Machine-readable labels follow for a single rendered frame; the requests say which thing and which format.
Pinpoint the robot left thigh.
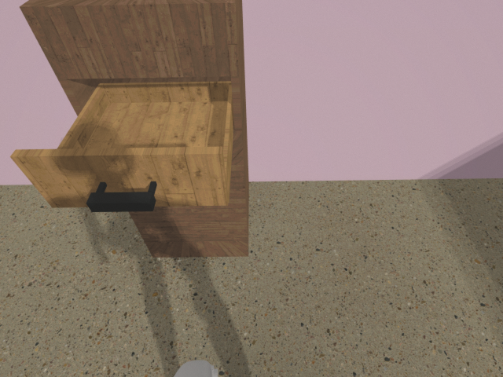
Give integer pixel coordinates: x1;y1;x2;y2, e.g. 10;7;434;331
174;360;218;377

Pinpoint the handle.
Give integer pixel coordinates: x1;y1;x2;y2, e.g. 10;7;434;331
86;181;157;212

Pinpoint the drawer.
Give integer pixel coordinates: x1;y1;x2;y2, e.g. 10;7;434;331
10;81;234;208

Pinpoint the cabinet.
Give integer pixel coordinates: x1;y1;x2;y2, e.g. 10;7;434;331
20;0;249;258

